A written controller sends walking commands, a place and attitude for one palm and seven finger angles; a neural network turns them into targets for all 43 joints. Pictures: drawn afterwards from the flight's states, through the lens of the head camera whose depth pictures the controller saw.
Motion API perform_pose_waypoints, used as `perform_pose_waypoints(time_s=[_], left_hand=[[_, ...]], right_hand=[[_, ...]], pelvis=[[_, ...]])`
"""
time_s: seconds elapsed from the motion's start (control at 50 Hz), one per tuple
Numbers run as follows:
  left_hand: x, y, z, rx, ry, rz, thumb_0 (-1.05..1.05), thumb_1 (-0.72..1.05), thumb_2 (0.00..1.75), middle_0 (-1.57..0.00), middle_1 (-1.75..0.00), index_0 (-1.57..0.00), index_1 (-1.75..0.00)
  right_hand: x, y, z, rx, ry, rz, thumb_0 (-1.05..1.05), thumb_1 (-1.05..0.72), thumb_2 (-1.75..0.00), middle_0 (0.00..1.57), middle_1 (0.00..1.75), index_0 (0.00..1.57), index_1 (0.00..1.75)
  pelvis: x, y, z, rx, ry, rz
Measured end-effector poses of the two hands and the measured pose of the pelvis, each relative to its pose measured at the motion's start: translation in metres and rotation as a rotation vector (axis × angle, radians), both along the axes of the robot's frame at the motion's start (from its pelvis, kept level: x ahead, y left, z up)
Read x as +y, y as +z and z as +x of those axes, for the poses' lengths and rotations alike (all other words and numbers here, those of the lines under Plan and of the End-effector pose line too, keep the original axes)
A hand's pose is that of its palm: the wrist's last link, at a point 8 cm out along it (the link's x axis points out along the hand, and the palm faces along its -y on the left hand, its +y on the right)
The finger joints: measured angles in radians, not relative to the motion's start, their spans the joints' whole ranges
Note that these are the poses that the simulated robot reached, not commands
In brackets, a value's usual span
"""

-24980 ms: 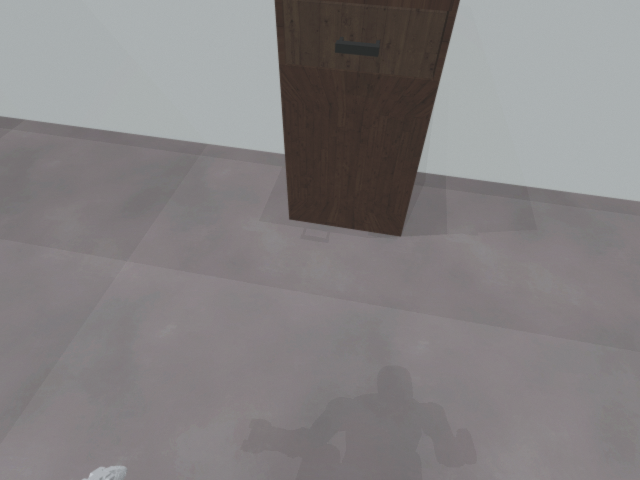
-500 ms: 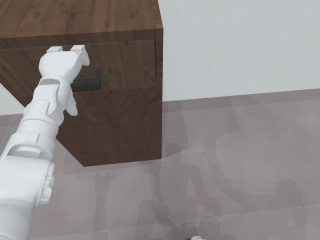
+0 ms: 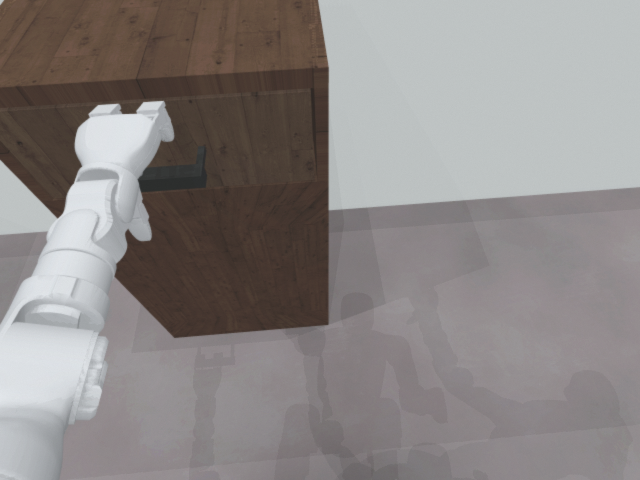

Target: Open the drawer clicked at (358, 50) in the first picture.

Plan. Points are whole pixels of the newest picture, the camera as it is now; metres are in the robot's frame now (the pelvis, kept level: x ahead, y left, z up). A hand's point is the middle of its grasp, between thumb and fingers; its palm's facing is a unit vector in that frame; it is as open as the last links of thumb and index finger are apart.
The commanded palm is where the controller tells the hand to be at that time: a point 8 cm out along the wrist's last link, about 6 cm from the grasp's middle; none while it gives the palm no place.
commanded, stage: re-aim the fingers above the handle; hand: left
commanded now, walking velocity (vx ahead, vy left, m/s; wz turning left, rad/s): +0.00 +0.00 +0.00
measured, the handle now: (164, 167) +0.55 +0.23 +0.04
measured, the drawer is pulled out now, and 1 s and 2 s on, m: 0.00 0.00 0.00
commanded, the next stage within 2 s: lower the fingers behind the handle in 0.40 s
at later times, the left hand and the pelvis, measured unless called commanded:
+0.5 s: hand (137, 172) +0.48 +0.24 +0.10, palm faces -0.01 +0.02 -1.00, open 13.8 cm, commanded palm +0.46 +0.23 +0.16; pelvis -0.01 +0.00 +0.00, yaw -1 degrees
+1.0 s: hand (147, 190) +0.48 +0.23 +0.07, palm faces -0.02 +0.02 -1.00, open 13.8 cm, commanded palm +0.45 +0.23 +0.12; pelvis -0.01 +0.00 -0.01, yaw -1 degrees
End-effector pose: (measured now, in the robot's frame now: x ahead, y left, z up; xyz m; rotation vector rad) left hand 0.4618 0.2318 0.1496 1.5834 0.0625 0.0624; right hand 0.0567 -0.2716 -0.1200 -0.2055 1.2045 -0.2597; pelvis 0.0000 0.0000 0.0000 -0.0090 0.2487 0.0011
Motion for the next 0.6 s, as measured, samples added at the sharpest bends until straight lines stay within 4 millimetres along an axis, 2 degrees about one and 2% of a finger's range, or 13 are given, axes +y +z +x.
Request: perform_pose_waypoints(time_s=[0.12,0.32,0.4,0.6], left_hand=[[0.006,0.002,0.002,0.026,0.046,0.012,0.00,-0.49,0.30,-0.32,-1.20,-0.32,-1.20],[-0.007,0.002,0.004,0.018,-0.029,-0.009,0.00,-0.49,0.30,-0.32,-1.20,-0.32,-1.20],[-0.005,0.002,0.003,-0.002,-0.013,-0.004,0.00,-0.49,0.30,-0.32,-1.20,-0.32,-1.20],[0.001,0.002,-0.004,0.020,0.013,0.002,0.00,-0.49,0.30,-0.32,-1.20,-0.32,-1.20]], right_hand=[[0.000,-0.001,-0.006,0.008,-0.009,0.003,0.01,-0.91,-0.90,0.21,0.30,0.20,0.30],[0.003,-0.002,-0.028,0.054,-0.036,0.002,0.01,-0.91,-0.90,0.21,0.30,0.20,0.30],[0.005,-0.003,-0.035,0.063,-0.046,0.014,0.01,-0.91,-0.90,0.21,0.30,0.20,0.30],[0.009,-0.003,-0.036,0.051,-0.046,0.019,0.01,-0.91,-0.90,0.21,0.30,0.20,0.30]], pelvis=[[-0.001,0.000,-0.001,0.002,-0.002,0.001],[0.002,0.000,-0.002,0.004,-0.009,0.001],[0.003,0.000,-0.003,0.003,-0.015,0.002],[0.004,0.001,-0.007,-0.008,-0.014,0.002]])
